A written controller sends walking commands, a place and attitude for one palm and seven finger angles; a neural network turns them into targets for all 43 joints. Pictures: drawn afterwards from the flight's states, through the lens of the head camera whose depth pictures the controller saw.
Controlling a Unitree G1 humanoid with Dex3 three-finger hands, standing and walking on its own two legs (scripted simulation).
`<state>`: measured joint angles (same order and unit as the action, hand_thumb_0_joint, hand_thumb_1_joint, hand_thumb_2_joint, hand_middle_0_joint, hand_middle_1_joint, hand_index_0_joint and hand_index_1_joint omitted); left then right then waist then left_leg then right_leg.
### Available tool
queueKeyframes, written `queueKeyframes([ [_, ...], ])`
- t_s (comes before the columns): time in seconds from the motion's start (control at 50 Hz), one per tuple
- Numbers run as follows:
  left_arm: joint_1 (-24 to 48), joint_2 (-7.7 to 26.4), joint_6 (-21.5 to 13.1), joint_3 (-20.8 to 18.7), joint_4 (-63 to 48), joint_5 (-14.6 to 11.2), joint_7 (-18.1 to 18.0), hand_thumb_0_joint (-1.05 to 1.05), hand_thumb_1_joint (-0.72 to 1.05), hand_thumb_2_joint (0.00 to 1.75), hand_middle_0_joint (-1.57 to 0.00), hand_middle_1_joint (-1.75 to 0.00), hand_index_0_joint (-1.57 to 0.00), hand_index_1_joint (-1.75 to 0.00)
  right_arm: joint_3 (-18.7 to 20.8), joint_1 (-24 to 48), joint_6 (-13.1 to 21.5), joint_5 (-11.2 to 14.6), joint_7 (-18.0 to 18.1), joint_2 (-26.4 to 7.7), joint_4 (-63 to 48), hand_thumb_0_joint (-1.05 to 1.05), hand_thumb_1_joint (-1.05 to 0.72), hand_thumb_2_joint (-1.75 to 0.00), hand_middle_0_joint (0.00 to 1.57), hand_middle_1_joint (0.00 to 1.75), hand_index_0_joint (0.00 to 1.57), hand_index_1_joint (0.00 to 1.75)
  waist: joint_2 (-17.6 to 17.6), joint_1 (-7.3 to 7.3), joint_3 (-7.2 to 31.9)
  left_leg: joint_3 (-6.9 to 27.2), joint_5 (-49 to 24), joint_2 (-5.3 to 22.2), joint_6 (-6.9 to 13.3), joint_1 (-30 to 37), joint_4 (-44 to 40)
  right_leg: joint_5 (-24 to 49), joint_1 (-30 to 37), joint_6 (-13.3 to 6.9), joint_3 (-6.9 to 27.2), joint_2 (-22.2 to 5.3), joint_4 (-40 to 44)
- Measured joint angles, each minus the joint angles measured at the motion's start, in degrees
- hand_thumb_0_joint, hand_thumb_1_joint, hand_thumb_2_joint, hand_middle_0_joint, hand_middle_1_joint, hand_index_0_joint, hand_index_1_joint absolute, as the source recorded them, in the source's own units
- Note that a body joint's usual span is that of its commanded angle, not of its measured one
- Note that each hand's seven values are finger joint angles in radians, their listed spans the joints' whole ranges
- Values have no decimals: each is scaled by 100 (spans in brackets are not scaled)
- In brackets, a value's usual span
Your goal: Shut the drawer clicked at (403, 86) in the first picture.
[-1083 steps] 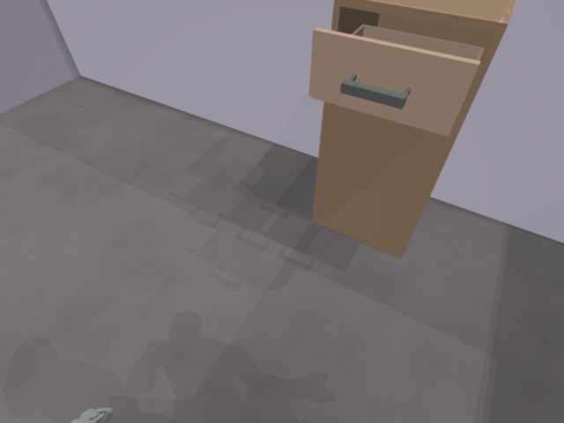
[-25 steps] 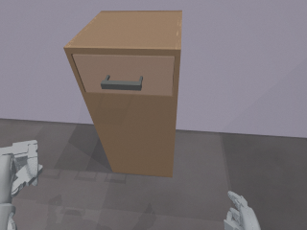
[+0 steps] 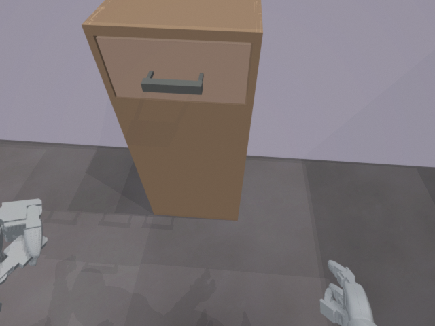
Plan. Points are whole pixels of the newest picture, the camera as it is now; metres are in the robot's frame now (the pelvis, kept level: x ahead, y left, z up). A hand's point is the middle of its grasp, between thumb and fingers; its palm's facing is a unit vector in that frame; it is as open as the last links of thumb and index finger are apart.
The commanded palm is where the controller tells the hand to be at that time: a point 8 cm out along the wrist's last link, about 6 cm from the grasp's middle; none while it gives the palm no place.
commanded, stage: step back with the hand held close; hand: left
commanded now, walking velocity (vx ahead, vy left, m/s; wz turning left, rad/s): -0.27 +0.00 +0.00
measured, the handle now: (174, 81) +0.68 +0.16 +0.07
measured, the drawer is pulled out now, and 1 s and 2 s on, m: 0.00 0.00 0.00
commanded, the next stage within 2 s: stop stepping back and stand still in 0.80 s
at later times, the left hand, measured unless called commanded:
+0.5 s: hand (4, 292) +0.13 +0.25 +0.17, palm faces +0.37 -0.81 -0.46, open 3.2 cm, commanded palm +0.06 +0.29 +0.18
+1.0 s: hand out of the picture +0.04 +0.23 +0.18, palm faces +0.24 -0.84 -0.49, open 3.2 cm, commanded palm -0.02 +0.28 +0.18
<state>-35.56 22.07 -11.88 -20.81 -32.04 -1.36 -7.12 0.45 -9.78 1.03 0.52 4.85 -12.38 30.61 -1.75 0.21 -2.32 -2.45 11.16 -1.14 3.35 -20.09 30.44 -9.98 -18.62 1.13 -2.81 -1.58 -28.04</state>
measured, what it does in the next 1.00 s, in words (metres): walks backwards: right foot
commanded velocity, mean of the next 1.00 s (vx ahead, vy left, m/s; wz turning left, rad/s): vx -0.30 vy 0.00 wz -0.02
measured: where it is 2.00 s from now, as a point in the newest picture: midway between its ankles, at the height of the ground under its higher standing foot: outside the picture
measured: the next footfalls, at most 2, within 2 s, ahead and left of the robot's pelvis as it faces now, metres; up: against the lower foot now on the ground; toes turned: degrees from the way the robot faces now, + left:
right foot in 0.76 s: -0.17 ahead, -0.10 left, +0.00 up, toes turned -3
left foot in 1.48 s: -0.13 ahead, +0.14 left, +0.00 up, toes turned +0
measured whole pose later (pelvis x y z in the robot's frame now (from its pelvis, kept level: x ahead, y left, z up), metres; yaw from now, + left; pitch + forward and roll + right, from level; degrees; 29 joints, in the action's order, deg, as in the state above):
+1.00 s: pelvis -0.16 +0.00 -0.01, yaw -1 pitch +1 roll -4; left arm -37.6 29.2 -16.9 -25.6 -37.3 -5.4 -5.5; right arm 0.2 -11.7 5.4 -0.8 4.1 -10.2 34.9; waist -0.2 -2.8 -0.4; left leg 0.3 6.6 1.7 -1.4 -33.1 31.3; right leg -23.1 -9.2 -0.9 -1.3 0.8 -31.0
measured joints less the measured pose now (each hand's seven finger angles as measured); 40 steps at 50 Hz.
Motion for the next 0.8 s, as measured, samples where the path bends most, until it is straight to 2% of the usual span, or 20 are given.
queueKeyframes([
  [0.1,-7,-27,-147,-28,-138,59,-52,1,89,90,-141,-160,-140,-160,-20,-69,139,-34,9,-9,22,1,-90,-90,20,30,20,30,27,3,12,48,-1,33,14,-214,206,50,-136,2,-24,47,-71],
  [0.18,76,66,-239,-119,-160,137,-72,1,88,90,-141,-160,-140,-160,-22,-194,245,-49,45,27,46,1,-90,-90,20,30,20,30,128,-77,5,153,-61,-61,30,-314,263,-136,-202,18,250,176,-333],
  [0.24,122,90,-298,-232,-132,162,-63,1,88,90,-141,-160,-140,-160,-11,-219,299,-41,39,37,77,1,-90,-90,20,30,20,30,141,-63,-31,207,-72,-80,17,-409,378,-203,-275,-1,376,248,-502],
  [0.32,107,20,-343,-256,-200,135,-32,1,89,90,-141,-160,-140,-160,15,-149,329,-56,-18,18,154,1,-90,-90,20,30,20,30,100,-9,-76,218,122,-6,-25,-575,620,-143,-376,-45,371,326,-561],
  [0.4,143,-14,-394,-78,-349,57,-73,1,88,90,-141,-160,-141,-160,81,-89,268,-77,-68,-17,293,1,-90,-90,20,30,20,30,144,-57,-54,296,594,-59,-190,-764,847,-35,-454,-44,341,299,-515],
  [0.44,168,43,-425,-53,-404,42,-104,1,88,90,-141,-160,-141,-160,102,-59,203,-70,-53,-7,353,1,-90,-90,20,30,20,30,217,-103,-70,271,412,-76,-172,-766,782,1,-474,-6,338,262,-524],
  [0.48,156,119,-458,-102,-423,45,-130,1,88,90,-141,-160,-141,-160,104,-55,177,-68,-11,0,351,1,-90,-90,20,30,20,30,248,-130,-71,216,-24,-47,-43,-760,652,-68,-533,9,348,268,-590],
  [0.52,177,182,-485,-205,-350,106,-118,1,88,90,-141,-160,-141,-160,113,-66,249,-96,28,18,330,1,-90,-90,20,30,20,30,145,-171,-73,239,-398,49,98,-800,576,-616,-697,15,449,456,-1307],
  [0.56,235,264,-463,-308,-250,136,-94,1,88,90,-141,-160,-141,-160,137,-109,351,-123,20,116,372,1,-90,-90,20,30,20,30,68,-191,-19,334,-469,120,122,-816,409,-1060,-746,1,559,685,-2384],
  [0.6,217,308,-457,-391,-246,87,-107,1,88,90,-141,-160,-141,-160,117,-170,455,-149,-36,218,430,1,-90,-90,20,30,20,30,44,-149,113,390,-640,205,91,-827,106,-1424,-507,-31,516,761,-2733],
  [0.64,107,276,-452,-403,-324,-10,-131,1,88,90,-141,-160,-141,-160,66,-215,551,-171,-110,303,484,1,-90,-90,20,30,20,30,67,-67,288,367,-901,290,25,-835,-274,-1785,-61,-101,391,694,-2328],
  [0.68,12,203,-458,-334,-406,-94,-128,1,89,90,-141,-160,-141,-160,5,-214,644,-200,-172,366,522,1,-90,-90,20,30,20,30,96,8,434,312,-1167,353,-23,-854,-661,-2020,486,-185,268,600,-1407],
  [0.74,-7,224,-530,-263,-529,-161,-75,1,89,90,-141,-160,-141,-160,-111,-50,683,-243,-232,433,490,1,-90,-90,20,30,20,30,304,173,466,31,-1445,362,-112,-1001,-907,-1414,1208,-374,302,332,302],
  [0.76,12,286,-584,-294,-580,-165,-66,1,89,90,-141,-160,-141,-160,-159,73,677,-259,-234,447,472,1,-90,-90,20,30,20,30,442,245,417,-152,-1412,353,-143,-1146,-742,-1172,1258,-362,397,161,584],
  [0.8,257,218,-626,-86,-464,-124,15,1,89,90,-141,-160,-141,-160,-177,290,643,-283,-174,366,603,1,-90,-90,20,30,20,30,219,212,199,-118,-1346,500,-187,-1192,-510,-1165,1185,-15,410,274,362],
])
